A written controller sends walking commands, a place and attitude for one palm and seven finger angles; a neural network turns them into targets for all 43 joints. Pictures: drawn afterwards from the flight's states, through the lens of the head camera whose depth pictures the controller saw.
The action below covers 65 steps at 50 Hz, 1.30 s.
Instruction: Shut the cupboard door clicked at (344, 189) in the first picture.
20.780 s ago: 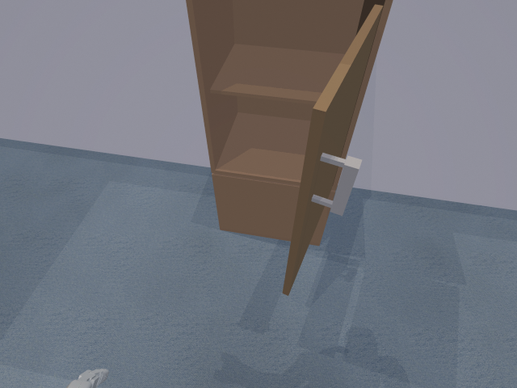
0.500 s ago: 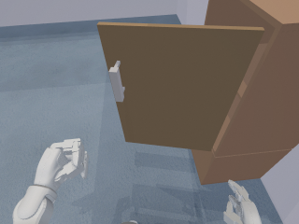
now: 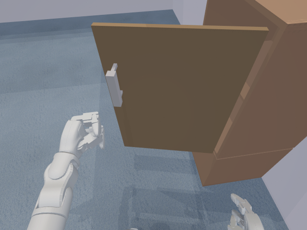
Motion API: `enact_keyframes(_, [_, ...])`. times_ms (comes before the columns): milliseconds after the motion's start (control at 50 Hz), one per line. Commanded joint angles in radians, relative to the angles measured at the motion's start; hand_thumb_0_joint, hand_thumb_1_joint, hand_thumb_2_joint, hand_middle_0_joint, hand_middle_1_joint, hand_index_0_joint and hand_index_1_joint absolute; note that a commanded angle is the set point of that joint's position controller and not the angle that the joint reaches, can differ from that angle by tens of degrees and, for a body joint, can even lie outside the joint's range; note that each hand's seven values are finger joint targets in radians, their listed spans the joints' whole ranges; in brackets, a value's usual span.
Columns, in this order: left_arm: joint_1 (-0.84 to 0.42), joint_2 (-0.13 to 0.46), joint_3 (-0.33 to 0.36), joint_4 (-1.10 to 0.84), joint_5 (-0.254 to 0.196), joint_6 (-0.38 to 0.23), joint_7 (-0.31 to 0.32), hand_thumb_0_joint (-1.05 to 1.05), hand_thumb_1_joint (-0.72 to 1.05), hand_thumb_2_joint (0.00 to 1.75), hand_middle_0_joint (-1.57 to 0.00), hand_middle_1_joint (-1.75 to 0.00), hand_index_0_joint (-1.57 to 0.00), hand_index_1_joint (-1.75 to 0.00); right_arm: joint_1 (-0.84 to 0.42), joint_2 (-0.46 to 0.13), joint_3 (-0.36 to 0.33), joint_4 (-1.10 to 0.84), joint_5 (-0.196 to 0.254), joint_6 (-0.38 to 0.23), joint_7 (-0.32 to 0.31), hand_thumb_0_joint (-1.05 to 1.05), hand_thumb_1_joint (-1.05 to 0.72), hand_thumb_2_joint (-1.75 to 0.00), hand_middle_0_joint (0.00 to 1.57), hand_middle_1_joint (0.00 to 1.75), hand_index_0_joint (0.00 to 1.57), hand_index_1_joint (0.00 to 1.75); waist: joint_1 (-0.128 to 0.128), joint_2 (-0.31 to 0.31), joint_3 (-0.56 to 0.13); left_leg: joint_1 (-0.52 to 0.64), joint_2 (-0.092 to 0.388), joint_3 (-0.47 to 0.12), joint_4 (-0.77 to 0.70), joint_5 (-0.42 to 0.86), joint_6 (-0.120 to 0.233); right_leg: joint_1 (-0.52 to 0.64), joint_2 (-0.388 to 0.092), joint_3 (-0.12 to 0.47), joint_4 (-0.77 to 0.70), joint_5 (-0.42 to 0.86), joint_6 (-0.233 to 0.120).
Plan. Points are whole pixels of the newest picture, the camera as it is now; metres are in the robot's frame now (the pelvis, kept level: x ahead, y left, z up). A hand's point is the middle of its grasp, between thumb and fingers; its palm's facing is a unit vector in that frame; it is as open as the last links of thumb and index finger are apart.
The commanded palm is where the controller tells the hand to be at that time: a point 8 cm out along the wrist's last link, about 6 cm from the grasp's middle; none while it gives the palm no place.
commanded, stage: bring the fist close to the handle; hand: left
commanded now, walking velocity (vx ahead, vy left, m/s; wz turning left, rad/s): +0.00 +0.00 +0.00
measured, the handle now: (116, 85) +0.50 +0.15 +0.10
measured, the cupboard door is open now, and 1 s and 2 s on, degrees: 76 76 63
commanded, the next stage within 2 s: push the door shut along its arc in 0.78 s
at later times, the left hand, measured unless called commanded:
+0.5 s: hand (118, 109) +0.40 +0.12 +0.10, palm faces -0.05 -1.00 -0.01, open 3.1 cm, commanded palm +0.37 +0.18 +0.10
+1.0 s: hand (115, 115) +0.38 +0.13 +0.09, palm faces -0.08 -1.00 -0.01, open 3.1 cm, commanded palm +0.37 +0.18 +0.10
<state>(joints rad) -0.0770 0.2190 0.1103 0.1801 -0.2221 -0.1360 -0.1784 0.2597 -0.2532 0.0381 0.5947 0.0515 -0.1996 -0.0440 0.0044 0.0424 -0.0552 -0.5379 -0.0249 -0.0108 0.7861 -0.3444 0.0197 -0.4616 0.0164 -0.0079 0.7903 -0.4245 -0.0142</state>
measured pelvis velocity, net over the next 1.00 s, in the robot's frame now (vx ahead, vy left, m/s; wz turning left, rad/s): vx -0.01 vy -0.01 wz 0.00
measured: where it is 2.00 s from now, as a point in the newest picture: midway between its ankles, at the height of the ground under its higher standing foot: outside the picture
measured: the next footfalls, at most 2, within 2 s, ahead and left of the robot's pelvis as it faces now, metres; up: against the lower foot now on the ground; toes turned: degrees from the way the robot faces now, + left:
none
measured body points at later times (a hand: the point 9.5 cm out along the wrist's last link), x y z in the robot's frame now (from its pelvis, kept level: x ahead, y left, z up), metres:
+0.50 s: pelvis +0.00 -0.01 +0.00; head +0.04 -0.02 +0.45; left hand +0.40 +0.18 +0.10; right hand +0.12 -0.26 -0.11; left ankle +0.03 +0.11 -0.71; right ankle -0.01 -0.11 -0.71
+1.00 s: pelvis -0.01 -0.01 +0.00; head +0.02 -0.02 +0.45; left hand +0.38 +0.18 +0.10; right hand +0.13 -0.26 -0.11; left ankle +0.03 +0.11 -0.71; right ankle -0.01 -0.11 -0.71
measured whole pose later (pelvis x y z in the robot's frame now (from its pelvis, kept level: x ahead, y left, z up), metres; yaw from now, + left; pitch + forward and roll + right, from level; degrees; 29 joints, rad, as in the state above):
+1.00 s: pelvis -0.01 -0.01 +0.00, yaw +0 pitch +7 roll +0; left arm -0.49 0.23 0.13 0.68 -0.20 -0.22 -0.18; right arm 0.24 -0.26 0.03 0.62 0.06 -0.09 -0.04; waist -0.02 0.04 -0.06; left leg -0.59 -0.01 -0.02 0.79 -0.32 0.01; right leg -0.52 0.03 -0.01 0.80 -0.41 -0.03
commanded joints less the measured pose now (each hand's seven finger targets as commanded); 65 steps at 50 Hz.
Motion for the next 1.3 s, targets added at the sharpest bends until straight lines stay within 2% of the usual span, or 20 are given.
enact_keyframes(0, [-0.298,0.103,0.018,-0.226,-0.019,-0.057,-0.001,0.00,0.90,0.90,-1.30,-1.50,-1.30,-1.50,-0.064,-0.119,-0.047,-0.150,-0.002,-0.045,-0.004,0.00,-0.90,-0.90,0.20,0.30,0.20,0.30,-0.013,-0.052,-0.258,0.209,0.018,-0.027,-0.095,0.224,0.012,0.038,0.000,-0.021,-0.112,0.333,-0.005])
enact_keyframes(140, [-0.485,0.135,0.059,-0.095,0.007,-0.094,0.061,0.00,0.90,0.90,-1.30,-1.50,-1.30,-1.50,-0.057,-0.117,-0.046,-0.104,-0.007,-0.020,-0.007,0.00,-0.90,-0.90,0.20,0.30,0.20,0.30,-0.030,-0.067,-0.254,0.199,0.018,-0.028,-0.093,0.191,0.008,0.001,0.001,-0.019,-0.108,0.299,-0.005])
enact_keyframes(200, [-0.567,0.123,0.035,0.017,0.027,-0.081,0.065,0.00,0.90,0.90,-1.30,-1.50,-1.30,-1.50,-0.047,-0.121,-0.047,-0.087,-0.006,-0.002,-0.006,0.00,-0.90,-0.90,0.20,0.30,0.20,0.30,-0.039,-0.046,-0.238,0.185,0.017,-0.025,-0.089,0.164,0.009,-0.026,0.001,-0.014,-0.115,0.271,-0.005])
enact_keyframes(340, [-0.750,0.136,0.057,0.159,0.019,-0.088,0.060,0.00,0.90,0.90,-1.30,-1.50,-1.30,-1.50,-0.015,-0.124,-0.052,-0.079,-0.008,0.028,-0.002,0.00,-0.90,-0.90,0.20,0.30,0.20,0.30,-0.045,-0.050,-0.343,0.200,0.015,-0.022,-0.067,0.227,0.008,0.009,-0.001,-0.008,-0.100,0.358,-0.006])
enact_keyframes(400, [-0.707,0.195,0.120,0.201,0.019,-0.119,0.059,0.00,0.90,0.90,-1.30,-1.50,-1.30,-1.50,-0.001,-0.130,-0.057,-0.084,-0.013,0.040,0.002,0.00,-0.90,-0.90,0.20,0.30,0.20,0.30,-0.015,-0.057,-0.379,0.184,0.013,-0.011,-0.058,0.261,0.009,0.055,-0.001,0.003,-0.087,0.411,-0.005])
enact_keyframes(460, [-0.655,0.153,0.095,0.191,0.020,-0.142,0.048,0.00,0.90,0.90,-1.30,-1.50,-1.30,-1.50,0.007,-0.121,-0.060,-0.097,-0.011,0.049,0.017,0.00,-0.90,-0.90,0.20,0.30,0.20,0.30,-0.005,-0.054,-0.383,0.178,0.011,0.002,-0.059,0.307,0.010,0.079,-0.003,0.004,-0.074,0.485,-0.003])
enact_keyframes(500, [-0.581,0.193,0.137,0.200,0.020,-0.143,0.041,0.00,0.90,0.90,-1.30,-1.50,-1.30,-1.50,0.014,-0.129,-0.066,-0.102,-0.013,0.056,0.023,0.00,-0.90,-0.90,0.20,0.30,0.20,0.30,0.015,-0.074,-0.381,0.161,0.008,0.007,-0.055,0.317,0.014,0.102,-0.002,0.009,-0.075,0.512,-0.001])
enact_keyframes(580, [-0.629,0.160,0.100,0.183,0.010,-0.138,0.023,0.00,0.90,0.90,-1.30,-1.50,-1.30,-1.50,0.009,-0.127,-0.068,-0.108,-0.001,0.072,0.022,0.00,-0.90,-0.90,0.20,0.30,0.20,0.30,-0.017,-0.102,-0.292,0.126,0.007,0.017,-0.069,0.240,0.021,0.065,-0.003,0.019,-0.105,0.463,0.011])
enact_keyframes(660, [-0.729,0.173,0.092,0.129,0.002,-0.159,0.018,0.00,0.90,0.90,-1.30,-1.50,-1.30,-1.50,0.005,-0.127,-0.070,-0.101,0.001,0.073,0.008,0.00,-0.90,-0.90,0.20,0.30,0.20,0.30,-0.036,-0.060,-0.321,0.156,0.005,0.014,-0.066,0.209,0.024,0.057,-0.004,0.031,-0.118,0.411,0.009])
enact_keyframes(720, [-0.738,0.199,0.106,0.092,-0.003,-0.192,0.016,0.00,0.90,0.90,-1.30,-1.50,-1.30,-1.50,-0.003,-0.126,-0.069,-0.095,0.000,0.066,0.000,0.00,-0.90,-0.90,0.20,0.30,0.20,0.30,-0.029,-0.027,-0.368,0.187,0.007,0.005,-0.066,0.214,0.021,0.066,-0.003,0.029,-0.108,0.399,0.004])
enact_keyframes(740, [-0.740,0.153,0.068,0.097,-0.007,-0.196,0.011,0.00,0.90,0.90,-1.30,-1.50,-1.30,-1.50,-0.008,-0.119,-0.066,-0.094,0.002,0.062,0.001,0.00,-0.90,-0.90,0.20,0.30,0.20,0.30,-0.038,-0.028,-0.361,0.194,0.006,0.008,-0.064,0.208,0.023,0.054,-0.001,0.030,-0.112,0.397,0.006])
enact_keyframes(760, [-0.747,0.171,0.078,0.114,-0.006,-0.199,0.011,0.00,0.90,0.90,-1.30,-1.50,-1.30,-1.50,-0.006,-0.122,-0.067,-0.083,0.002,0.060,-0.001,0.00,-0.90,-0.90,0.20,0.30,0.20,0.30,-0.039,-0.021,-0.354,0.191,0.008,0.004,-0.062,0.200,0.021,0.040,-0.001,0.026,-0.110,0.381,0.004])
enact_keyframes(860, [-0.712,0.131,0.049,0.262,-0.003,-0.150,0.002,0.00,0.90,0.90,-1.30,-1.50,-1.30,-1.50,-0.008,-0.129,-0.062,-0.081,0.008,0.066,0.002,0.00,-0.90,-0.90,0.20,0.30,0.20,0.30,-0.043,-0.083,-0.254,0.133,0.007,-0.002,-0.082,0.119,0.022,-0.006,-0.001,0.019,-0.138,0.274,0.006])
enact_keyframes(920, [-0.789,0.181,0.071,0.308,0.007,-0.130,-0.003,0.00,0.90,0.90,-1.30,-1.50,-1.30,-1.50,-0.006,-0.137,-0.057,-0.082,0.008,0.077,-0.002,0.00,-0.90,-0.90,0.20,0.30,0.20,0.30,-0.055,-0.083,-0.239,0.122,0.007,-0.007,-0.088,0.097,0.022,-0.017,-0.004,0.018,-0.143,0.242,0.005])
enact_keyframes(1000, [-0.957,0.247,0.106,0.299,0.013,-0.172,-0.009,0.00,0.90,0.90,-1.30,-1.50,-1.30,-1.50,0.002,-0.140,-0.057,-0.076,0.002,0.079,-0.009,0.00,-0.90,-0.90,0.20,0.30,0.20,0.30,-0.063,-0.049,-0.316,0.149,0.008,-0.015,-0.068,0.110,0.021,-0.016,-0.001,0.025,-0.120,0.248,0.000])
enact_keyframes(1060, [-1.059,0.211,0.068,0.351,0.008,-0.209,-0.027,0.00,0.90,0.90,-1.30,-1.50,-1.30,-1.50,0.007,-0.132,-0.051,-0.063,0.003,0.069,-0.009,0.00,-0.90,-0.90,0.20,0.30,0.20,0.30,-0.082,0.000,-0.336,0.172,0.010,-0.025,-0.058,0.110,0.014,-0.060,0.005,0.014,-0.101,0.240,-0.006])
enact_keyframes(1100, [-1.056,0.255,0.102,0.450,0.013,-0.211,-0.039,0.00,0.90,0.90,-1.30,-1.50,-1.30,-1.50,0.032,-0.147,-0.054,-0.046,0.000,0.072,-0.010,0.00,-0.90,-0.90,0.20,0.30,0.20,0.30,-0.086,-0.047,-0.328,0.141,0.013,-0.033,-0.051,0.095,0.016,-0.074,0.011,0.011,-0.096,0.218,-0.006])
enact_keyframes(1160, [-1.102,0.245,0.085,0.595,0.020,-0.192,-0.068,0.00,0.90,0.90,-1.30,-1.50,-1.30,-1.50,0.057,-0.153,-0.053,-0.033,0.002,0.074,-0.005,0.00,-0.90,-0.90,0.20,0.30,0.20,0.30,-0.104,-0.058,-0.295,0.078,0.012,-0.031,-0.043,0.070,0.018,-0.106,0.008,0.015,-0.091,0.201,-0.003])
enact_keyframes(1200, [-1.075,0.289,0.128,0.659,0.020,-0.177,-0.086,0.00,0.90,0.90,-1.30,-1.50,-1.30,-1.50,0.082,-0.167,-0.059,-0.032,-0.002,0.080,-0.002,0.00,-0.90,-0.90,0.20,0.30,0.20,0.30,-0.086,-0.049,-0.331,0.070,0.009,-0.029,-0.033,0.095,0.017,-0.092,0.009,0.016,-0.081,0.222,-0.007])
enact_keyframes(1280, [-1.189,0.225,0.069,0.646,0.012,-0.186,-0.121,0.00,0.90,0.90,-1.30,-1.50,-1.30,-1.50,0.111,-0.169,-0.067,-0.031,-0.002,0.078,0.006,0.00,-0.90,-0.90,0.20,0.30,0.20,0.30,-0.119,-0.022,-0.391,0.125,0.017,-0.041,-0.011,0.149,0.015,-0.150,0.014,-0.002,-0.055,0.257,-0.009])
